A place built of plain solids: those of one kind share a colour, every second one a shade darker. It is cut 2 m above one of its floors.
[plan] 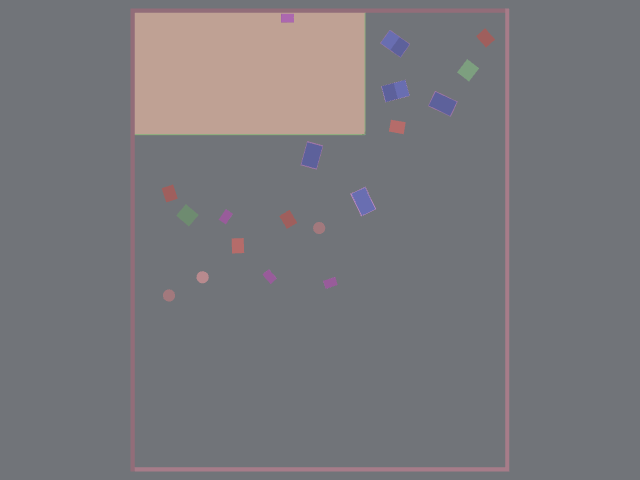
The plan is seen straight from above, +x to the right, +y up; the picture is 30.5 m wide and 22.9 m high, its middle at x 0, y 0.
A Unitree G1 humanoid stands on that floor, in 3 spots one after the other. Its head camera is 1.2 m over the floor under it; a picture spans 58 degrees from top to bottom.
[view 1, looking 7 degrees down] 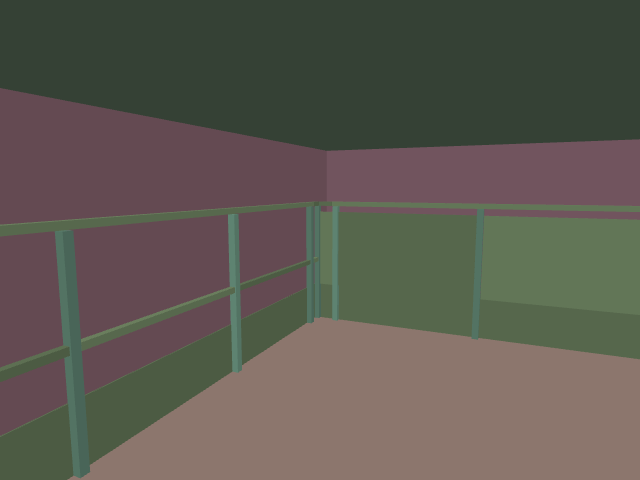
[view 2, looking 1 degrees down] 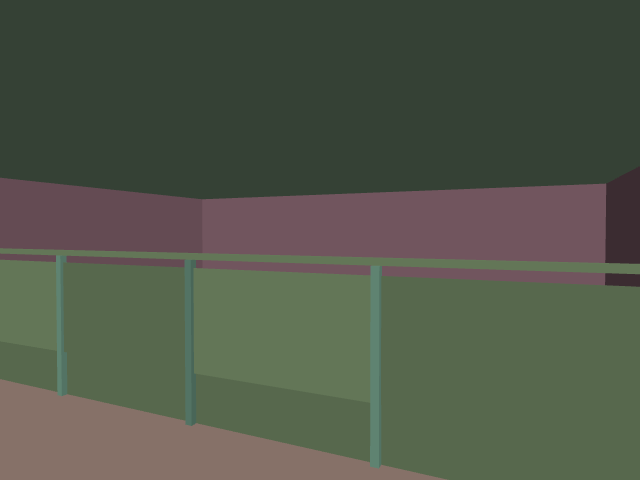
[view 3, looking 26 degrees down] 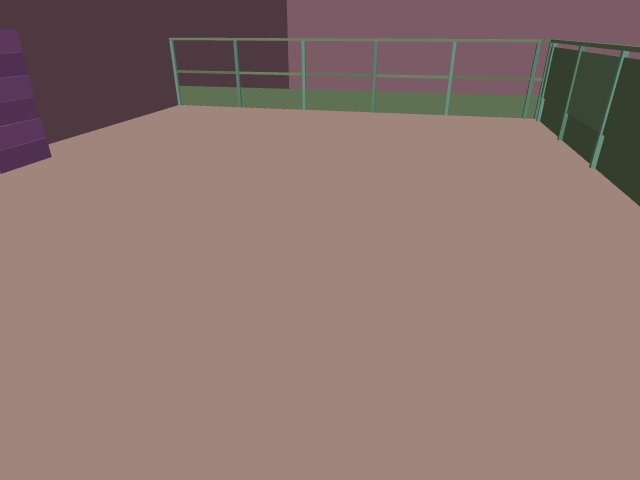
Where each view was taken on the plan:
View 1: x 0.54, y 8.57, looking -66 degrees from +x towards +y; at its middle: guard_post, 3.91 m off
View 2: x -5.85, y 7.16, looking -66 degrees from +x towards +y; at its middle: wall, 19.71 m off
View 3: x -4.95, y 6.67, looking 13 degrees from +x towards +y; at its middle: floor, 2.74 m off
